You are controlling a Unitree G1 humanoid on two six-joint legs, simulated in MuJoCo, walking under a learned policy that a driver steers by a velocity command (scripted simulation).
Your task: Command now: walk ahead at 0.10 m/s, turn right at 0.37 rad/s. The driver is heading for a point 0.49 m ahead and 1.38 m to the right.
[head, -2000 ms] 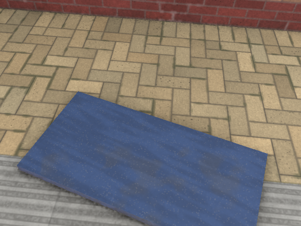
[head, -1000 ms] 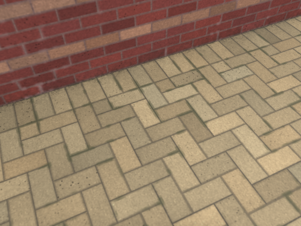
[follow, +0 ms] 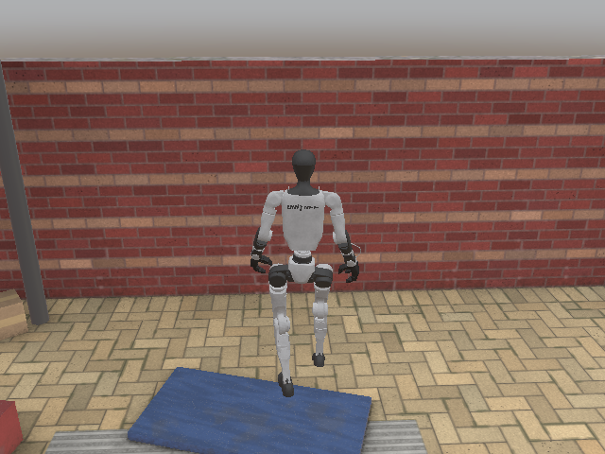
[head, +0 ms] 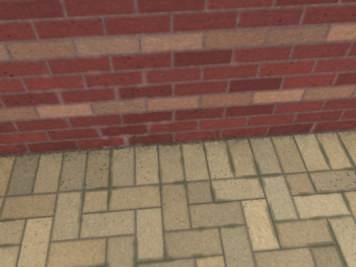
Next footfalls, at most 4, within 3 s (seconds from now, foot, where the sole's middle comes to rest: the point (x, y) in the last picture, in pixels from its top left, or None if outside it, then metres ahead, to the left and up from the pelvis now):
0.02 right None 0.20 -0.09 -0.80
0.42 left None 0.17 0.14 -0.80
0.88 right None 0.04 -0.08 -0.80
1.32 left None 0.21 0.06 -0.80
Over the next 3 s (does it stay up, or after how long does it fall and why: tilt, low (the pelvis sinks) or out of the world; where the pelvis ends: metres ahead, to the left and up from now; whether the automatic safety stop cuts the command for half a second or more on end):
stays up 0.25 -0.79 -0.02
